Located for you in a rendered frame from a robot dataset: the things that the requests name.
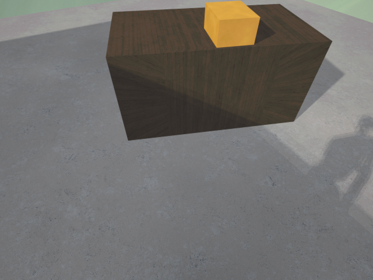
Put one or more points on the pedestal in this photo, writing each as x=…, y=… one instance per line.
x=170, y=79

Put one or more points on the carton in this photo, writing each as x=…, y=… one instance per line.
x=230, y=23

